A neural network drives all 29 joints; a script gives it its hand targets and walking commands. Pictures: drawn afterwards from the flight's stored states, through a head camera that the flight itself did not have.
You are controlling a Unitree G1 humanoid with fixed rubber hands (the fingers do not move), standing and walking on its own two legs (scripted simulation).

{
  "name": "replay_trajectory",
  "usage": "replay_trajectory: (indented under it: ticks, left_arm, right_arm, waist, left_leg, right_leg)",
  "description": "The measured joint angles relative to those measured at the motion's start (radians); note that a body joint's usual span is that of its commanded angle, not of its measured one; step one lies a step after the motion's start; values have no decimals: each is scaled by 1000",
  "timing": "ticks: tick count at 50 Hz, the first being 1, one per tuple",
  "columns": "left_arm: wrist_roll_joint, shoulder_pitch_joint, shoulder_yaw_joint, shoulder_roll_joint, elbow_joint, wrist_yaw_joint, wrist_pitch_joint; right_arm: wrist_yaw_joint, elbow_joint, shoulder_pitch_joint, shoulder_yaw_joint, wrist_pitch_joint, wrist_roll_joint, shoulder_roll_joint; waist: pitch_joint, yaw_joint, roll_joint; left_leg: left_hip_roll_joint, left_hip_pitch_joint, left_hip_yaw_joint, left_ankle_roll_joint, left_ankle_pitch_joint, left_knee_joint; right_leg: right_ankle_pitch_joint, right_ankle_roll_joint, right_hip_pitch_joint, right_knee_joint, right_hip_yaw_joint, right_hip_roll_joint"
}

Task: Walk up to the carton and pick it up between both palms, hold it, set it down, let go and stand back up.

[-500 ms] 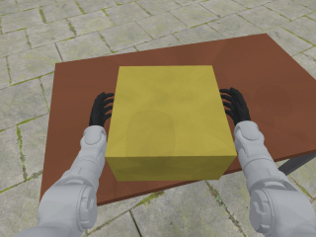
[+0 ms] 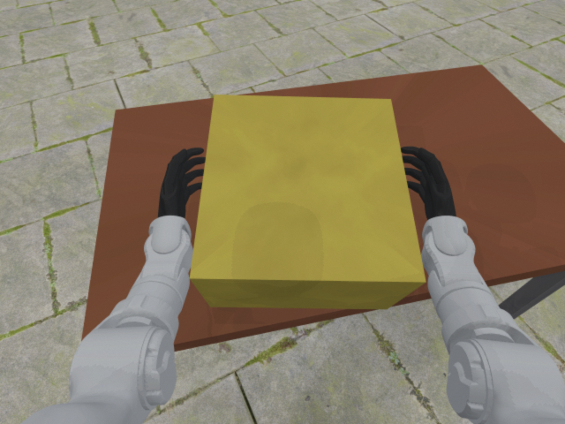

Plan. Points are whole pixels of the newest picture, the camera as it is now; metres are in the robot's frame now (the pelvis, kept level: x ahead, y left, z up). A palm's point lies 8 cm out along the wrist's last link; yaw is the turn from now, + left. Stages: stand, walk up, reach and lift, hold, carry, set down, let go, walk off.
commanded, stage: reach and lift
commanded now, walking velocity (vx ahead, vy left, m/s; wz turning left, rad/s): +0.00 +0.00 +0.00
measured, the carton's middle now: (301, 202) +0.44 +0.00 +0.04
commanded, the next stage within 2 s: none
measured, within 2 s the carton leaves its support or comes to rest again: neither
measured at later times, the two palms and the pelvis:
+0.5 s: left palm (174, 211) +0.41 +0.19 +0.06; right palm (429, 210) +0.41 -0.18 +0.07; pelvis -0.02 -0.01 +0.00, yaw +0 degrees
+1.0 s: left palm (163, 197) +0.39 +0.19 +0.12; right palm (446, 199) +0.39 -0.18 +0.12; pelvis +0.00 +0.00 +0.00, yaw +2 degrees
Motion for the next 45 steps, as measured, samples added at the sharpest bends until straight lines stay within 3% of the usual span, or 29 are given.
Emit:
replay_trajectory:
  ticks: [11, 17, 27, 35, 45]
  left_arm:
    - [124, -72, 102, 11, 69, -42, 16]
    - [108, -94, 68, 20, 40, -36, 92]
    - [8, -54, -40, 28, -24, -5, 143]
    - [-89, 12, -111, 32, -92, 15, 171]
    - [-140, 135, -154, 32, -331, 36, 365]
  right_arm:
    - [-1, 146, -63, -213, -84, -207, 28]
    - [-1, 165, -90, -228, -49, -220, 21]
    - [-17, 138, -65, -46, -14, -34, -1]
    - [-38, 32, -10, 127, 63, 126, -19]
    - [-71, -210, 104, 261, 267, 299, -42]
  waist:
    - [32, 4, -63]
    - [-14, 1, -97]
    - [-61, 11, -68]
    - [-54, 11, -18]
    - [-4, -23, 7]
  left_leg:
    - [-6, -14, 13, -4, 71, -60]
    - [0, -81, 27, -6, 84, -62]
    - [14, -99, 31, -5, 43, -24]
    - [16, -27, 16, -4, 5, -6]
    - [7, 101, -12, -5, -16, -6]
  right_leg:
    - [38, -9, -44, 4, -1, -11]
    - [46, -13, -116, 11, -4, -12]
    - [41, -9, -104, -18, -5, 0]
    - [18, -4, -10, -37, -17, 4]
    - [-8, -1, 128, -42, -33, 0]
